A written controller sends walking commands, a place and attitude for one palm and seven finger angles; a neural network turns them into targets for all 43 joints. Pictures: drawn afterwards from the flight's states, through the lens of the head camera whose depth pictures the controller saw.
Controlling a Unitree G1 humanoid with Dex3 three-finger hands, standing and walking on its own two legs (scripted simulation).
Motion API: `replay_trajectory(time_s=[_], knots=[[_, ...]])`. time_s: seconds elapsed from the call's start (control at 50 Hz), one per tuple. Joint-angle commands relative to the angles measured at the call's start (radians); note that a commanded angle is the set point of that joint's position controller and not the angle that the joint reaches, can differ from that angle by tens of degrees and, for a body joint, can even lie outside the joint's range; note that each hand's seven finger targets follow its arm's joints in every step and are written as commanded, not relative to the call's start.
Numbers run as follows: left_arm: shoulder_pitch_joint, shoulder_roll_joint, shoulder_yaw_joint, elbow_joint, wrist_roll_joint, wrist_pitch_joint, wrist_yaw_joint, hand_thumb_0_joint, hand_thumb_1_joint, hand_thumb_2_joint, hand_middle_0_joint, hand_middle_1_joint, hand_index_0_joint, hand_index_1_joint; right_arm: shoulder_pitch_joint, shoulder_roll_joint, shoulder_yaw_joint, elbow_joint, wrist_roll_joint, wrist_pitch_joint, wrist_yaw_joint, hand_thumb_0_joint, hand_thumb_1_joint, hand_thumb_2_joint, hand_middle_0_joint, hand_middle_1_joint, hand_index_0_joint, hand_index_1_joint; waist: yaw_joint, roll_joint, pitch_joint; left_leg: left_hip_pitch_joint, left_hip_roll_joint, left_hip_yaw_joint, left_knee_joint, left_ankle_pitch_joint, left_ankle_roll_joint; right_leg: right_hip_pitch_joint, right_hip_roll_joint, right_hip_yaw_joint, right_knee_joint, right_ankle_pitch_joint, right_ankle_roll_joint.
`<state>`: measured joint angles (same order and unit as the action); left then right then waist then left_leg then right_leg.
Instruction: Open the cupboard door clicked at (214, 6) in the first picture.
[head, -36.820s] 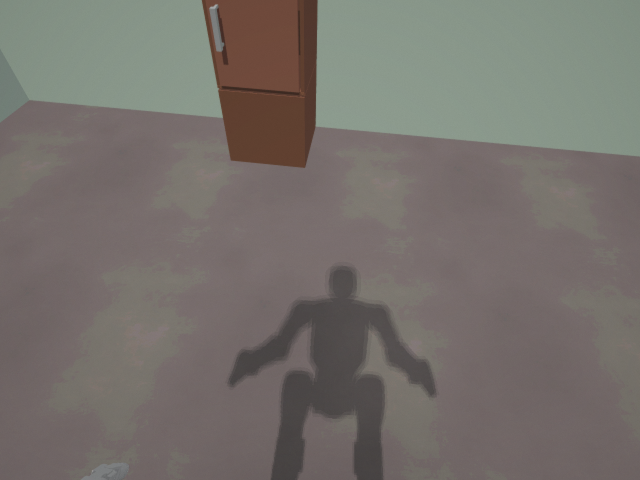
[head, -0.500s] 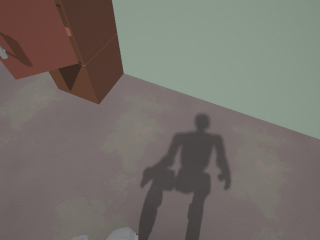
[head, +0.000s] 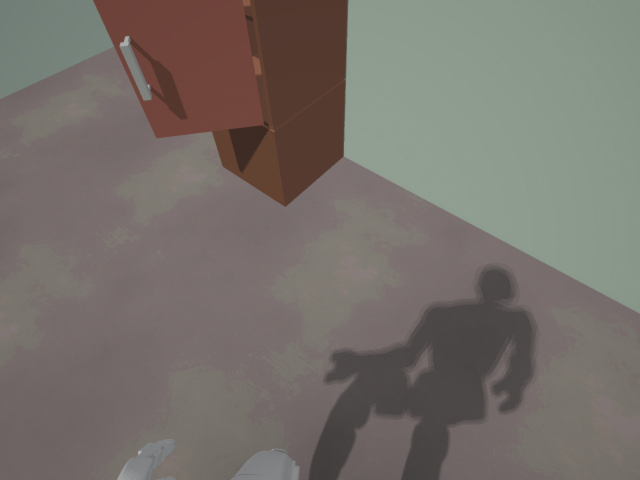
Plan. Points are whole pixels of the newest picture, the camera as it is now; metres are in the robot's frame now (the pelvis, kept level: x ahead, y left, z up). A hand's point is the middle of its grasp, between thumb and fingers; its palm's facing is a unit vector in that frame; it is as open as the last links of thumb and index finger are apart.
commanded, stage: turn to face it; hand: left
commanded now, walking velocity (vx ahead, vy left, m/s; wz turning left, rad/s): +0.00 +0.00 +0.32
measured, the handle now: (137, 68) +1.08 +0.55 -0.09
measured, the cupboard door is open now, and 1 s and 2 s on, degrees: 49 49 49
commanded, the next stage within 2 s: take the last steps up to it in 0.16 s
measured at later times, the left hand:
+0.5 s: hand out of the picture +0.04 +0.22 -0.16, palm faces +0.21 -0.95 -0.21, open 7.4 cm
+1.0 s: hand out of the picture +0.04 +0.25 -0.19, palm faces +0.32 -0.93 -0.16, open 7.4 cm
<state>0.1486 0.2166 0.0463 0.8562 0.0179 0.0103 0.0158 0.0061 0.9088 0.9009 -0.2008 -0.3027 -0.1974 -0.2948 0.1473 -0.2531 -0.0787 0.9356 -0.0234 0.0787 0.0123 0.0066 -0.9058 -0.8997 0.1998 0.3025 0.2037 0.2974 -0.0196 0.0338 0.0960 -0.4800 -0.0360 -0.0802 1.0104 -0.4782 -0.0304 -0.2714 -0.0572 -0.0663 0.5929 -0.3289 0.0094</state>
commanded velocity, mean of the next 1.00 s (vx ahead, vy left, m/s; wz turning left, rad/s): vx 0.23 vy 0.08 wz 0.13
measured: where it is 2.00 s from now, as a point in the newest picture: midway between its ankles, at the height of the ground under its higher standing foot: (269, 368)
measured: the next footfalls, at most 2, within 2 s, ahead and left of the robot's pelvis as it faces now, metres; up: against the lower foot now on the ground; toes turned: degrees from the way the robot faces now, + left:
left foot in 0.22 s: +0.04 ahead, +0.13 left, +0.00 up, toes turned +8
right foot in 0.54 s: +0.08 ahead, -0.11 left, +0.00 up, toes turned +5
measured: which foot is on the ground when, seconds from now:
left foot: up 0.00-0.20, down 0.22-0.54, up 0.56-0.88, down 0.90-1.00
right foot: down 0.00-0.22, up 0.24-0.52, down 0.54-0.90, up 0.92-1.00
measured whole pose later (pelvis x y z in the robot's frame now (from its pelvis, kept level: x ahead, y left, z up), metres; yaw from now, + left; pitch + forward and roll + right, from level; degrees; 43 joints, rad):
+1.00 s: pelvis +0.14 +0.09 -0.01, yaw +14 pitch +0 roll +1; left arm 0.36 0.17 0.05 1.12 0.02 0.01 0.00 0.01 0.91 0.90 -0.20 -0.30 -0.20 -0.29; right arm 0.16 -0.17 -0.04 0.99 -0.04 -0.05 0.00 0.00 -0.91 -0.90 0.20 0.30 0.20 0.30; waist 0.03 -0.05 0.09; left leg -0.39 0.05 0.13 0.64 -0.23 0.02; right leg -0.33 -0.13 -0.05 1.10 -0.50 0.01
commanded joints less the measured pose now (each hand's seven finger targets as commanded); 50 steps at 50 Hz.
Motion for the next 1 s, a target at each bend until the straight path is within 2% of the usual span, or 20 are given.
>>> replay_trajectory(time_s=[0.0, 0.08, 0.16, 0.18, 0.2, 0.22, 0.38, 0.48, 0.5, 0.52, 0.54, 0.56, 0.62, 0.7, 0.8, 0.84, 0.86, 0.88, 0.9, 0.98], knots=[[0.031, 0.156, 0.037, -0.047, 0.008, -0.02, 0.017, 0.0, 0.9, 0.9, -0.2, -0.3, -0.2, -0.3, -0.041, -0.051, -0.012, -0.088, 0.008, -0.023, 0.008, 0.0, -0.9, -0.9, 0.2, 0.3, 0.2, 0.3, 0.02, -0.249, -0.086, -0.047, 0.045, 0.076, 0.085, 0.003, -0.023, 0.115, -0.247, 0.109, -0.234, 0.477, -0.128], [0.122, 0.199, 0.052, 0.004, 0.013, -0.023, 0.015, 0.0, 0.9, 0.9, -0.2, -0.3, -0.2, -0.3, -0.086, -0.016, 0.009, -0.081, 0.016, -0.038, 0.009, 0.0, -0.9, -0.9, 0.2, 0.3, 0.2, 0.3, 0.064, -0.238, -0.116, 0.04, 0.017, 0.149, -0.21, -0.015, -0.02, 0.221, -0.26, 0.083, -0.173, 0.637, -0.131], [0.109, 0.19, 0.052, 0.035, -0.002, -0.017, 0.008, 0.0, 0.9, 0.9, -0.2, -0.3, -0.2, -0.3, 0.013, -0.045, 0.01, -0.037, 0.013, -0.057, 0.001, 0.0, -0.9, -0.9, 0.2, 0.3, 0.2, 0.3, 0.01, -0.196, -0.148, 0.309, 0.026, 0.143, -0.575, 0.265, 0.008, 0.108, -0.221, 0.028, -0.036, 0.519, -0.043], [0.11, 0.152, 0.047, 0.019, -0.011, -0.012, 0.005, 0.0, 0.9, 0.9, -0.2, -0.3, -0.2, -0.3, 0.055, -0.115, -0.004, -0.031, 0.005, -0.068, -0.004, 0.0, -0.9, -0.9, 0.2, 0.3, 0.2, 0.3, -0.011, -0.009, -0.198, 0.451, 0.166, -0.01, -0.617, 0.495, 0.064, -0.023, -0.158, -0.034, 0.088, 0.33, 0.014], [0.1, 0.088, 0.025, -0.008, -0.016, -0.003, 0.002, 0.0, 0.9, 0.9, -0.2, -0.3, -0.2, -0.3, 0.105, -0.202, -0.021, -0.027, -0.004, -0.068, -0.011, 0.0, -0.9, -0.9, 0.2, 0.3, 0.2, 0.3, -0.031, 0.253, -0.194, 0.507, 0.404, -0.275, -0.628, 0.853, 0.2, -0.199, -0.059, -0.064, 0.248, -0.229, 0.069], [0.051, 0.102, 0.021, -0.009, -0.004, 0.011, 0.008, 0.0, 0.9, 0.9, -0.2, -0.3, -0.2, -0.3, 0.119, -0.21, -0.02, -0.015, -0.007, -0.057, -0.02, 0.0, -0.9, -0.9, 0.2, 0.3, 0.2, 0.3, -0.05, 0.206, -0.183, 0.415, 0.428, -0.271, -0.648, 0.767, 0.264, -0.178, -0.044, 0.01, 0.378, -0.339, 0.051], [0.012, 0.057, 0.02, 0.052, 0.002, -0.006, -0.031, 0.0, 0.9, 0.9, -0.2, -0.3, -0.2, -0.3, 0.098, -0.133, 0.003, 0.001, -0.007, -0.088, -0.037, 0.0, -0.9, -0.9, 0.2, 0.3, 0.2, 0.3, -0.009, 0.124, -0.13, 0.369, 0.261, -0.148, -0.705, 0.335, 0.221, -0.177, -0.005, -0.002, 0.294, -0.17, 0.026], [0.165, 0.06, 0.033, 0.103, 0.005, -0.029, -0.036, 0.0, 0.9, 0.9, -0.2, -0.3, -0.2, -0.3, 0.046, -0.113, 0.001, 0.002, 0.002, -0.082, -0.026, 0.0, -0.9, -0.9, 0.2, 0.3, 0.2, 0.3, 0.073, 0.071, -0.084, 0.113, 0.162, -0.102, -0.613, 0.02, 0.155, 0.188, 0.035, -0.054, -0.102, -0.019, 0.015], [0.233, 0.104, 0.046, 0.123, 0.012, -0.039, -0.029, 0.0, 0.9, 0.9, -0.2, -0.3, -0.2, -0.3, 0.038, -0.069, 0.005, -0.008, 0.01, -0.085, -0.02, 0.0, -0.9, -0.9, 0.2, 0.3, 0.2, 0.3, 0.108, -0.077, -0.071, -0.047, 0.077, -0.016, -0.46, -0.048, 0.107, 0.335, -0.067, 0.066, -0.225, -0.113, -0.01], [0.305, 0.202, 0.067, 0.134, 0.021, -0.044, -0.017, 0.0, 0.9, 0.9, -0.2, -0.3, -0.2, -0.3, 0.018, -0.008, 0.017, -0.045, 0.015, -0.088, -0.011, 0.0, -0.9, -0.9, 0.2, 0.3, 0.2, 0.3, 0.145, -0.377, -0.048, -0.256, -0.027, 0.112, -0.182, -0.124, 0.045, 0.422, -0.358, 0.46, -0.412, -0.306, -0.112], [0.33, 0.223, 0.064, 0.128, 0.008, -0.04, -0.013, 0.0, 0.9, 0.9, -0.2, -0.3, -0.2, -0.3, -0.068, -0.064, 0.009, -0.083, -0.005, -0.084, -0.001, 0.0, -0.9, -0.9, 0.2, 0.3, 0.2, 0.3, 0.162, -0.278, 0.007, -0.286, 0.019, 0.037, 0.011, -0.117, 0.042, 0.292, -0.461, 0.586, -0.501, -0.392, -0.186], [0.285, 0.198, 0.064, 0.123, 0.009, -0.048, -0.001, 0.0, 0.9, 0.9, -0.2, -0.3, -0.2, -0.3, -0.073, -0.064, 0.0, -0.078, -0.005, -0.077, 0.003, 0.0, -0.9, -0.9, 0.2, 0.3, 0.2, 0.3, 0.122, -0.238, 0.029, -0.291, 0.065, 0.009, 0.111, -0.037, 0.036, 0.22, -0.461, 0.608, -0.503, -0.475, -0.204], [0.179, 0.099, 0.031, 0.114, 0.005, -0.074, -0.003, 0.0, 0.9, 0.9, -0.2, -0.3, -0.2, -0.3, -0.036, -0.036, 0.001, -0.029, -0.008, -0.066, 0.022, 0.0, -0.9, -0.9, 0.2, 0.3, 0.2, 0.3, 0.048, -0.229, 0.074, -0.22, 0.121, 0.038, 0.1, 0.209, 0.004, 0.112, -0.312, 0.244, -0.474, -0.11, -0.116], [0.25, 0.112, 0.032, 0.167, 0.008, -0.093, -0.004, 0.0, 0.9, 0.9, -0.2, -0.3, -0.2, -0.3, -0.034, 0.024, 0.016, -0.01, 0.003, -0.077, 0.036, 0.0, -0.9, -0.9, 0.2, 0.3, 0.2, 0.3, 0.061, -0.172, -0.007, -0.128, 0.104, 0.145, -0.147, 0.236, -0.013, 0.221, -0.267, 0.05, -0.391, 0.294, -0.103], [0.263, 0.13, 0.037, 0.211, 0.012, -0.081, -0.004, 0.0, 0.9, 0.9, -0.2, -0.3, -0.2, -0.3, -0.04, 0.036, 0.026, -0.015, 0.005, -0.103, 0.039, 0.0, -0.9, -0.9, 0.2, 0.3, 0.2, 0.3, 0.062, -0.226, -0.015, 0.07, 0.063, 0.202, -0.393, 0.236, 0.017, 0.18, -0.266, 0.006, -0.314, 0.303, -0.085], [0.231, 0.123, 0.039, 0.212, 0.006, -0.071, -0.007, 0.0, 0.9, 0.9, -0.2, -0.3, -0.2, -0.3, 0.114, -0.004, 0.017, 0.039, -0.002, -0.117, 0.024, 0.0, -0.9, -0.9, 0.2, 0.3, 0.2, 0.3, -0.019, -0.154, -0.066, 0.328, 0.021, 0.247, -0.52, 0.276, 0.03, 0.084, -0.212, -0.053, -0.145, 0.32, -0.055], [0.236, 0.088, 0.031, 0.204, 0.006, -0.067, -0.014, 0.0, 0.9, 0.9, -0.2, -0.3, -0.2, -0.3, 0.248, -0.076, -0.003, 0.077, -0.007, -0.122, 0.012, 0.0, -0.9, -0.9, 0.2, 0.3, 0.2, 0.3, -0.069, -0.017, -0.142, 0.53, 0.095, 0.162, -0.527, 0.243, 0.059, -0.031, -0.161, -0.094, 0.079, 0.249, -0.027], [0.252, 0.018, 0.022, 0.173, -0.004, -0.061, -0.017, 0.0, 0.9, 0.9, -0.2, -0.3, -0.2, -0.3, 0.386, -0.196, -0.036, 0.104, -0.021, -0.127, -0.009, 0.0, -0.9, -0.9, 0.2, 0.3, 0.2, 0.3, -0.114, 0.258, -0.228, 0.68, 0.362, -0.223, -0.619, 0.209, 0.159, -0.256, -0.025, -0.147, 0.369, -0.168, 0.016], [0.162, 0.011, 0.013, 0.124, -0.003, -0.062, -0.015, 0.0, 0.9, 0.9, -0.2, -0.3, -0.2, -0.3, 0.447, -0.217, -0.036, 0.118, -0.015, -0.117, -0.026, 0.0, -0.9, -0.9, 0.2, 0.3, 0.2, 0.3, -0.131, 0.208, -0.214, 0.65, 0.451, -0.345, -0.726, 0.219, 0.229, -0.35, 0.003, -0.044, 0.57, -0.288, -0.009], [0.125, 0.002, 0.019, 0.146, 0.009, -0.045, -0.028, 0.0, 0.9, 0.9, -0.2, -0.3, -0.2, -0.3, 0.174, -0.069, 0.006, 0.055, -0.012, -0.13, -0.034, 0.0, -0.9, -0.9, 0.2, 0.3, 0.2, 0.3, -0.01, 0.154, -0.058, 0.242, 0.378, -0.145, -0.821, 0.011, 0.189, -0.322, -0.096, 0.041, 0.641, -0.081, -0.023]])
